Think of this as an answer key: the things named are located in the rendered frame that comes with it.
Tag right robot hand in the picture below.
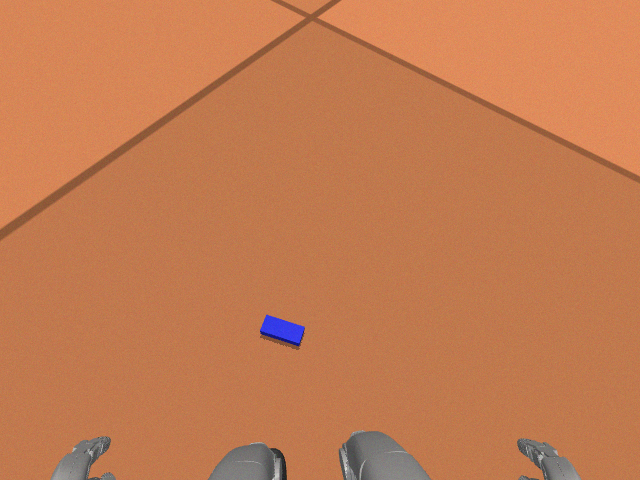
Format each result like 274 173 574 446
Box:
517 438 582 480

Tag small box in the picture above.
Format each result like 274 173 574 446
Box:
260 315 305 346

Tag left robot foot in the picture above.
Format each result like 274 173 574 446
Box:
270 448 287 480

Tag left robot hand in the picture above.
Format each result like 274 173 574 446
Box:
50 436 116 480

